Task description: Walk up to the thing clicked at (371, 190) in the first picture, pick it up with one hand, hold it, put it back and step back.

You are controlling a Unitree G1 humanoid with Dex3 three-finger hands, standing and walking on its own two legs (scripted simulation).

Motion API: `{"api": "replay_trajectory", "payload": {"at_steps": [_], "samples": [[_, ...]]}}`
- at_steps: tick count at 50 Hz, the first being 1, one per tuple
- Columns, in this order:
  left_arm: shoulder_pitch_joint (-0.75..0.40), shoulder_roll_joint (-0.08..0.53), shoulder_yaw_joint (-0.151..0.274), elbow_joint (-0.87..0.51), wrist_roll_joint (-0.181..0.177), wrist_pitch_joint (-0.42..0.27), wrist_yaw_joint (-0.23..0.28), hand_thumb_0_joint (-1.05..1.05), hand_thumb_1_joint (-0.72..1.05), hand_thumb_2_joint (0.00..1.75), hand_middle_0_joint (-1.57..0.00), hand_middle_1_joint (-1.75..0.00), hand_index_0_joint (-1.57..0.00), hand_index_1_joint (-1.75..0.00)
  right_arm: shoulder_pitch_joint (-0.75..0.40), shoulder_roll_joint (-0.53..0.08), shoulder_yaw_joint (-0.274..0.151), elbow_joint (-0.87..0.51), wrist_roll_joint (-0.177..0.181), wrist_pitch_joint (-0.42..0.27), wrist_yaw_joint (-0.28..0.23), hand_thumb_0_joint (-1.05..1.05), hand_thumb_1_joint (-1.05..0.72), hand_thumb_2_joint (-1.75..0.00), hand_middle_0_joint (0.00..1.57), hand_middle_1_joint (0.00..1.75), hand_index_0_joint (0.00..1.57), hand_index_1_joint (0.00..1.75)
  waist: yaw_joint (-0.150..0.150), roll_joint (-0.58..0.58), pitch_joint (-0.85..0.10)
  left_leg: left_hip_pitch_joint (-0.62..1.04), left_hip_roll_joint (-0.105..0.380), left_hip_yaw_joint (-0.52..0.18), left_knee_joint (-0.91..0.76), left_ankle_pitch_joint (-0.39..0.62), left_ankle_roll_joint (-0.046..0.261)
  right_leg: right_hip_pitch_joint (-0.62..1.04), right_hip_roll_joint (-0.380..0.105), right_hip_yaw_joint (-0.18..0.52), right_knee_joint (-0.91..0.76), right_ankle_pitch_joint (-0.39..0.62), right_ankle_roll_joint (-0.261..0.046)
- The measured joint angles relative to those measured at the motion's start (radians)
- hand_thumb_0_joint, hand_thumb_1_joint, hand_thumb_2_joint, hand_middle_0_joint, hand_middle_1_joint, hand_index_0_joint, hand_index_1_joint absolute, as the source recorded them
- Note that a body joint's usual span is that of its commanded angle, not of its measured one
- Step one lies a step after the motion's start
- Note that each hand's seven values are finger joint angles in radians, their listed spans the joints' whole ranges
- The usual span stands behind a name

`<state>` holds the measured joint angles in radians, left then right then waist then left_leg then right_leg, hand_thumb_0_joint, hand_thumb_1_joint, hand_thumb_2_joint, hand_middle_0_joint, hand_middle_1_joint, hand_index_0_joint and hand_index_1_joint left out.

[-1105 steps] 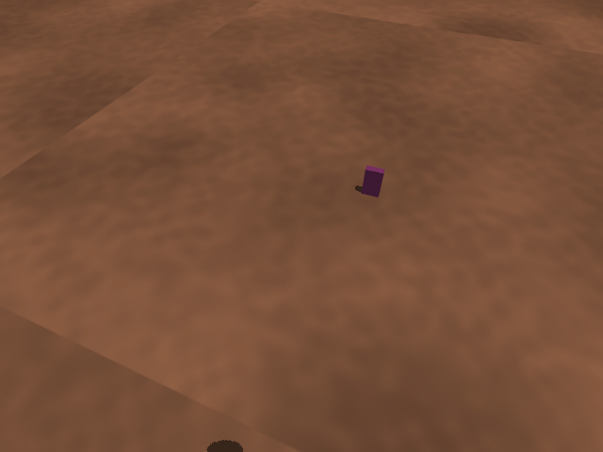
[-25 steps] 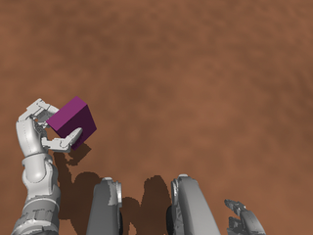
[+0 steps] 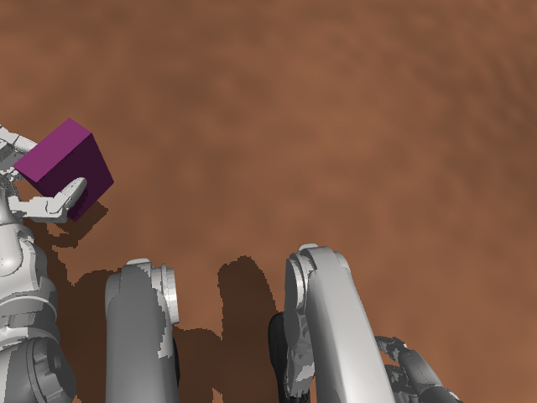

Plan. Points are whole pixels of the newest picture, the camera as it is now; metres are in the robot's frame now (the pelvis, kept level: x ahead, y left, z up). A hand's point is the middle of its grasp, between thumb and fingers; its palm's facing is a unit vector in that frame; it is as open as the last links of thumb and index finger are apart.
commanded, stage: crouch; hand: left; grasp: from the side
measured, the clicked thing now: (72, 175) +0.45 +0.24 -0.07
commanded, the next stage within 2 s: lower in 0.64 s
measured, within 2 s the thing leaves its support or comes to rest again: neither
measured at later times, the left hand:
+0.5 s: hand (55, 188) +0.45 +0.28 -0.13, palm faces +0.33 -0.94 -0.03, open 8.1 cm
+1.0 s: hand (69, 200) +0.45 +0.28 -0.19, palm faces +0.35 -0.94 -0.02, open 8.1 cm
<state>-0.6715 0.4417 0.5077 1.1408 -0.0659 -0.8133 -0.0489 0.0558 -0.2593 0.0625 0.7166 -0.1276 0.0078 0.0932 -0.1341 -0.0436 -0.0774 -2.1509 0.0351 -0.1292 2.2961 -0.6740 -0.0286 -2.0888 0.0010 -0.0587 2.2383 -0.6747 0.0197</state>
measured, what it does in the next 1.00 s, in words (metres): lowers itself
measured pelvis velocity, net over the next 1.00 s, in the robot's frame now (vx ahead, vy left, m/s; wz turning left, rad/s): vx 0.00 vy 0.01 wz -0.11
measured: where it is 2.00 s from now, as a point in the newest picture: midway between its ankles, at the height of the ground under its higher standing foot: (229, 394)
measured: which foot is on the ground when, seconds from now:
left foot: down 0.00-1.00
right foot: down 0.00-1.00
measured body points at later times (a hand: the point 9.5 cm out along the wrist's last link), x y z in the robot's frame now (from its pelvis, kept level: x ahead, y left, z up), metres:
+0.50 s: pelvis +0.00 +0.00 -0.05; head +0.23 +0.09 +0.33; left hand +0.43 +0.33 -0.13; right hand +0.12 -0.27 -0.15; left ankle +0.09 +0.13 -0.33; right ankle +0.10 -0.12 -0.33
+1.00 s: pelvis +0.00 +0.01 -0.07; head +0.24 +0.11 +0.29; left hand +0.43 +0.33 -0.19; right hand +0.12 -0.27 -0.16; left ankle +0.09 +0.13 -0.33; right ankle +0.10 -0.12 -0.33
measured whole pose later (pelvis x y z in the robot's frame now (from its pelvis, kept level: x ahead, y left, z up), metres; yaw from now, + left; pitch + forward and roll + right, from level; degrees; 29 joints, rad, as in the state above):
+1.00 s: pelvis +0.00 +0.01 -0.07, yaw -6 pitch +21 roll -11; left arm -0.65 0.65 0.62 1.25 -0.11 -0.90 -0.08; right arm -0.06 -0.33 0.28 0.64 -0.23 0.05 0.13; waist -0.21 -0.14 0.15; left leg -2.27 0.02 -0.27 2.59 -0.71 -0.04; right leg -2.17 0.04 -0.15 2.44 -0.66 0.05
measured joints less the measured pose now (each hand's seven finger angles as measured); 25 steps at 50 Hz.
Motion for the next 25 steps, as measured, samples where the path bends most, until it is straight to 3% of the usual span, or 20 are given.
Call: {"api": "replay_trajectory", "payload": {"at_steps": [11,25], "samples": [[0.006,0.055,0.046,0.010,-0.017,0.003,-0.029,-0.01,-0.40,1.07,-1.02,-1.34,-1.01,-1.31,0.007,-0.019,0.055,-0.010,-0.015,0.018,0.009,0.01,-0.93,-0.91,0.20,0.30,0.20,0.30,-0.022,-0.012,0.055,-0.075,-0.004,-0.032,0.108,-0.004,-0.001,-0.064,0.009,-0.019,0.088,0.005,0.007],[0.016,0.121,0.066,0.009,-0.024,-0.013,-0.059,-0.01,-0.36,1.03,-1.01,-1.33,-1.00,-1.30,-0.039,-0.044,0.103,-0.026,-0.048,0.033,0.019,0.01,-0.93,-0.91,0.20,0.30,0.20,0.30,-0.037,-0.040,0.121,-0.116,-0.009,-0.074,0.199,-0.021,-0.006,-0.091,0.019,-0.046,0.152,-0.001,0.014]]}}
